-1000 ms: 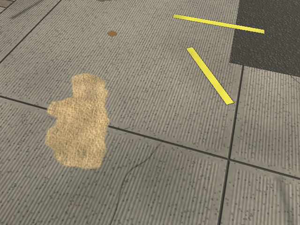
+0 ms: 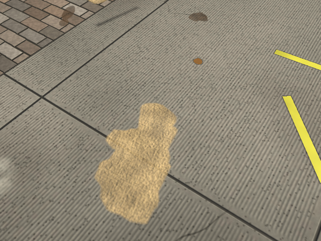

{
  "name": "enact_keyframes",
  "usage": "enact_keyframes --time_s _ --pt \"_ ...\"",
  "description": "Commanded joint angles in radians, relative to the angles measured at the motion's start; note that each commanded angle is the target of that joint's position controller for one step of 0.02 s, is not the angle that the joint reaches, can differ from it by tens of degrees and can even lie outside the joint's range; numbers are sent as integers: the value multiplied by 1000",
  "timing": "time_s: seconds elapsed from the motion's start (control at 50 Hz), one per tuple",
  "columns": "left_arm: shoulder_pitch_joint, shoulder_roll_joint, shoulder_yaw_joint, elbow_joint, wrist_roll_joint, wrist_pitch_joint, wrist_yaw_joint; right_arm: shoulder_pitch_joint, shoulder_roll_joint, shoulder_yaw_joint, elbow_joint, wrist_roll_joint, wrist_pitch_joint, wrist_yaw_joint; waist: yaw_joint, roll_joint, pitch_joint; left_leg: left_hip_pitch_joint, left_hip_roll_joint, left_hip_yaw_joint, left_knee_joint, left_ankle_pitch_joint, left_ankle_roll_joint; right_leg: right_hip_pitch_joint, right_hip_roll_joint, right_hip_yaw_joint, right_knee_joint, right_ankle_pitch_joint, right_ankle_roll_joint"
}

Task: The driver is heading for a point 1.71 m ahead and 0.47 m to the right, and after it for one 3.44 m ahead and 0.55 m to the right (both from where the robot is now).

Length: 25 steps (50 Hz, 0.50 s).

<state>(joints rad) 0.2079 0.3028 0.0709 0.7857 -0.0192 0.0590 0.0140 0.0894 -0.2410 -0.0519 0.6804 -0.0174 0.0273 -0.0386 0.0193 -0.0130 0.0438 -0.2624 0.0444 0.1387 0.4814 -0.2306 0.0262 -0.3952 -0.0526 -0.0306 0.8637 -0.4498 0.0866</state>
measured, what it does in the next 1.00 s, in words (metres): steps on the spot, turning right: right foot, then left foot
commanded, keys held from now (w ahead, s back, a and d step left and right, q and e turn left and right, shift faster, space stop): e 0.68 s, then no key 0.32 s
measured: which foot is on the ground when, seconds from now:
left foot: down 0.00-0.10, up 0.12-0.62, down 0.64-1.00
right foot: up 0.00-0.08, down 0.10-0.64, up 0.66-0.98, down 1.00-1.00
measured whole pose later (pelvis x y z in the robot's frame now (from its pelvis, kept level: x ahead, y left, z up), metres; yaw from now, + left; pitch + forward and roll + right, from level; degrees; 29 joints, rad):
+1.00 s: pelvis +0.00 -0.02 +0.00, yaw -30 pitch +0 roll +0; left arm 0.18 0.28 0.06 0.66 -0.01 0.05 0.01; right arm 0.17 -0.26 -0.05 0.74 0.01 0.01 -0.01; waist -0.02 -0.01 0.05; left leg -0.25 0.03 0.01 0.51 -0.27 -0.02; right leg -0.23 -0.01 0.05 0.50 -0.25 0.04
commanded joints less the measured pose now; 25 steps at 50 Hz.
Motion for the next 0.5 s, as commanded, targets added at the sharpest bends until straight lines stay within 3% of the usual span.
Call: enact_keyframes --time_s 0.02,0.06,0.08,0.1,0.12,0.14,0.16,0.18,0.2,0.22,0.26,0.36,0.44,0.5 --pt "-21 73 15 -94 1 -10 -16 -9 -187 -60 -42 11 -4 -6 -28 161 -135 156 299 -194 -112 408 215 7 -5 -25 -88 24 -31" --pt "30 72 20 -86 3 -9 -28 -36 -196 -65 -32 30 -1 -7 10 156 -135 125 287 -156 -57 362 167 95 16 -58 -239 129 -73" --pt "66 80 26 -74 7 -10 -29 -25 -186 -64 -18 39 1 -7 26 137 -134 86 258 -117 1 276 117 168 40 -63 -349 224 -104" --pt "80 132 43 -76 15 -12 -21 26 -155 -60 4 33 1 -3 13 13 -111 -19 189 -37 144 105 29 254 -1 51 -457 418 -151" --pt "92 265 73 -101 16 -17 1 9 -92 -40 -37 -19 -3 4 -16 -309 -95 -321 28 52 455 -335 -91 393 -266 430 -489 807 -291" --pt "109 260 65 -123 58 -40 -13 -109 -124 -47 -71 -5 -9 -4 66 -247 -128 -399 -52 -129 647 -485 -96 323 -357 558 -535 804 -448" --pt "73 236 56 -127 61 -63 -20 -112 -154 -58 -63 17 -7 -7 47 -144 -113 -423 -31 -187 720 -420 -83 319 -311 479 -542 730 -430" --pt "19 213 53 -131 40 -74 -15 -85 -161 -64 -47 22 -5 -11 12 -105 -92 -438 -15 -205 716 -320 -73 315 -252 406 -532 661 -372" --pt "-23 177 43 -138 18 -74 -9 -63 -167 -69 -25 14 -3 -18 -5 -75 -89 -442 -5 -214 695 -253 -75 316 -215 370 -525 623 -328" --pt "-48 156 33 -145 5 -71 -1 -41 -172 -73 -16 7 -3 -22 -20 -83 -93 -416 -7 -216 691 -196 -83 302 -190 343 -526 639 -311" --pt "-34 143 27 -153 10 -65 9 -9 -155 -72 -6 14 -8 -18 -27 -95 -126 -376 -29 -213 696 -127 -97 309 -162 322 -526 664 -309" --pt "-5 166 37 -163 9 -52 23 -36 -134 -64 -15 19 -18 -16 0 -110 -113 -370 -45 -228 475 -85 -125 343 -138 364 -526 529 -307" --pt "-25 184 46 -180 11 -41 21 -42 -136 -62 -18 21 -31 -5 10 -136 -91 -280 -60 -237 331 -101 -128 265 -121 424 -520 411 -315" --pt "-47 187 49 -194 11 -34 13 -29 -144 -63 -19 26 -47 7 11 -144 -102 -207 -78 -239 253 -131 -117 237 -114 481 -493 452 -319"
Keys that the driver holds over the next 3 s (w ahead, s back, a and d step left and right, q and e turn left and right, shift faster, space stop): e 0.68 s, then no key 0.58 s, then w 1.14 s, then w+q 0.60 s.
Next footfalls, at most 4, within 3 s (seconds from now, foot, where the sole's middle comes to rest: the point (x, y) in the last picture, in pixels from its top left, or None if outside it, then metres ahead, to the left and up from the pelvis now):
0.10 right None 0.02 -0.12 -0.77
0.64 left None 0.10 0.08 -0.77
1.00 right None -0.04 -0.14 -0.77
1.54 left None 0.14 0.03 -0.77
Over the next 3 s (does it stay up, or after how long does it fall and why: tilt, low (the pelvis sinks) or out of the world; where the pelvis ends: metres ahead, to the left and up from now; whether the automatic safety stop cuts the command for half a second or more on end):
stays up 0.76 -0.34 0.01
